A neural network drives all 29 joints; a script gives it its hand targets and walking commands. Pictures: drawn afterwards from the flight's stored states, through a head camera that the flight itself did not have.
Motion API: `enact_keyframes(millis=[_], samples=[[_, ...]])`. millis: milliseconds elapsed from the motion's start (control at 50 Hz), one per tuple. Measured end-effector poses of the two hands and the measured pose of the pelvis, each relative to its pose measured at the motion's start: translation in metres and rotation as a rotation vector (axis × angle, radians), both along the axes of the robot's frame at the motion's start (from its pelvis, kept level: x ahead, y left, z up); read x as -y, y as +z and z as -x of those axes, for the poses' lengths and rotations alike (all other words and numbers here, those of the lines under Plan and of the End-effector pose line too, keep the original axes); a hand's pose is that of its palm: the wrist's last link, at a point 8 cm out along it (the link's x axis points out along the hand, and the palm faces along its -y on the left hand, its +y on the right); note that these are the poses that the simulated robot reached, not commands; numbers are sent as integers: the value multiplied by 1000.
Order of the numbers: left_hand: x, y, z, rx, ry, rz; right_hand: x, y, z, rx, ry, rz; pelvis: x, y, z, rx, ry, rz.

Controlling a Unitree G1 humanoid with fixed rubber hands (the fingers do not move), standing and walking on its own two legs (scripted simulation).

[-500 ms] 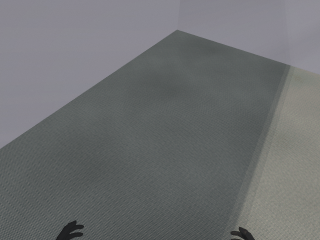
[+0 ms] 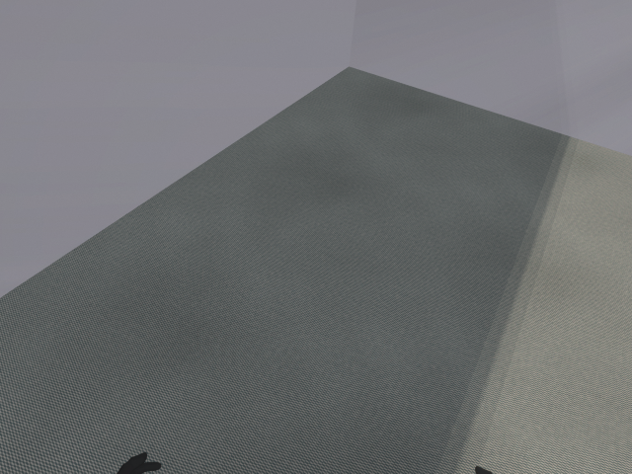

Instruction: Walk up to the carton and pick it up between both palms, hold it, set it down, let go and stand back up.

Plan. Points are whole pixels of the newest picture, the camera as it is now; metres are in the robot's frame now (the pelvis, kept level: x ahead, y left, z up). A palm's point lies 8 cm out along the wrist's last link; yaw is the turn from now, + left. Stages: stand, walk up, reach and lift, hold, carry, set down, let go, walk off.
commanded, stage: stand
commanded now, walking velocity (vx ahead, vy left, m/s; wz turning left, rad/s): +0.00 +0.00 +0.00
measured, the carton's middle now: out of the picture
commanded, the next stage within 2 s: walk up in 0.06 s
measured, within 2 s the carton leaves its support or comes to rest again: neither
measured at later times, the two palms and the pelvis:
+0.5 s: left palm out of the picture +0.08 +0.26 -0.11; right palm out of the picture +0.08 -0.31 -0.11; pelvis -0.04 -0.03 -0.02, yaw -2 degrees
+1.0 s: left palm out of the picture -0.07 +0.21 -0.14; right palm out of the picture -0.08 -0.32 -0.11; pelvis -0.17 -0.05 -0.01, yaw -4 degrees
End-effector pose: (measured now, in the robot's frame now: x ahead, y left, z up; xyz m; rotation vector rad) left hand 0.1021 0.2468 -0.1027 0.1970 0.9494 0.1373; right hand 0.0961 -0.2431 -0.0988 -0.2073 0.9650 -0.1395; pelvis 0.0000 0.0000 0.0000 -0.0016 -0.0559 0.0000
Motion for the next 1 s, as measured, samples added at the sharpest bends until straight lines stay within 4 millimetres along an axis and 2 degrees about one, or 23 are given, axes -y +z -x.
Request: enact_keyframes(millis=[300,360,460,540,620,740,880,940,1000], samples=[[-6,-7,15,-60,-2,-4,0,-4,11,-39,-3,10,-3,0,3,-15,-7,-5],[-13,-10,13,-75,-35,-40,12,-7,10,-33,2,38,0,-6,13,-7,-24,-10],[-16,-9,15,-97,-50,-107,48,-11,16,-23,-24,85,16,-13,30,2,-38,-9],[-2,-6,26,-78,-40,-128,77,-22,22,-32,-26,93,35,-20,44,-1,-40,-6],[16,0,49,-89,-28,-128,90,-28,32,-60,-31,92,45,-16,60,0,-28,6],[28,5,81,-118,-5,-133,91,-27,64,-117,-14,81,54,-6,85,-16,-33,3],[35,-15,121,-153,-10,-99,87,-27,110,-136,-28,78,55,-11,129,-21,-41,15],[35,-30,144,-175,-9,-69,81,-26,139,-137,-43,81,52,-15,153,-14,-40,11],[37,-38,170,-213,-7,-35,75,-16,178,-148,-62,85,51,-11,173,7,-60,-21]])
